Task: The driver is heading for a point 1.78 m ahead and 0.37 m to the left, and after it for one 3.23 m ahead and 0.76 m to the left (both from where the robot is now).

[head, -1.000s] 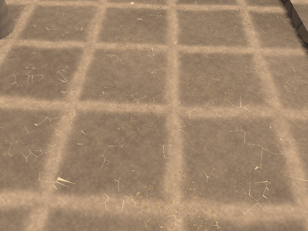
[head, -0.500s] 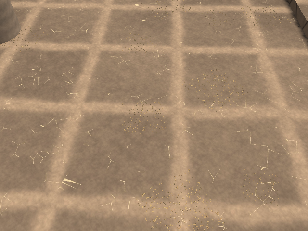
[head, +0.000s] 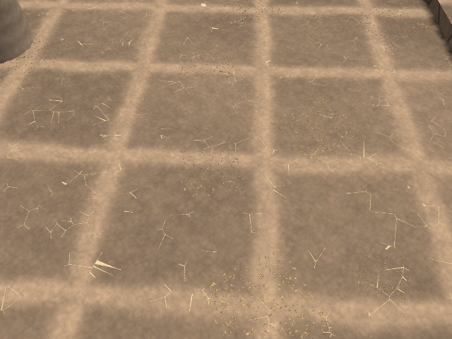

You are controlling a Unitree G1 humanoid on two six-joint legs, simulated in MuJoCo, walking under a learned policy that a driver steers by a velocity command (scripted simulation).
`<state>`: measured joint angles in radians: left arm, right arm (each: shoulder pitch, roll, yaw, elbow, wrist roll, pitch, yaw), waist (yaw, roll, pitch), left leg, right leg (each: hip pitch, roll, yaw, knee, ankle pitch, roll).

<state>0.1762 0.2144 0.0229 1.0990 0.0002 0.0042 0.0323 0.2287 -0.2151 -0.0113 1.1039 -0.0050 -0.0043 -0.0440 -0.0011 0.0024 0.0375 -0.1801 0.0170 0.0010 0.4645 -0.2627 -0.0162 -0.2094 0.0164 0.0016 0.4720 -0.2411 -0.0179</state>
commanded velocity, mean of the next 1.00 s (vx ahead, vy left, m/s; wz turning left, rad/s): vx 0.28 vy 0.00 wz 0.00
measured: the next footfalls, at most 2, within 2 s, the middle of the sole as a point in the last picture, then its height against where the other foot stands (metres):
right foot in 0.90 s outside the picture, level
left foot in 1.44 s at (187, 268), level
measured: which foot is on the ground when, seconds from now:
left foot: down 0.00-0.92, up 0.94-1.00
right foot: down 0.00-0.46, up 0.48-0.88, down 0.90-1.00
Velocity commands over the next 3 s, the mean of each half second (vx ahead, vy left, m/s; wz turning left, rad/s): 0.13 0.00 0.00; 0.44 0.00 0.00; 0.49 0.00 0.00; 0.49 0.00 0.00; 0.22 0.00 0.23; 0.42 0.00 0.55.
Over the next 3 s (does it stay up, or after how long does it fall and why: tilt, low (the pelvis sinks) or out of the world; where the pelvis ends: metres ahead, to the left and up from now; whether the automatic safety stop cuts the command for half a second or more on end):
stays up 1.26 0.12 -0.02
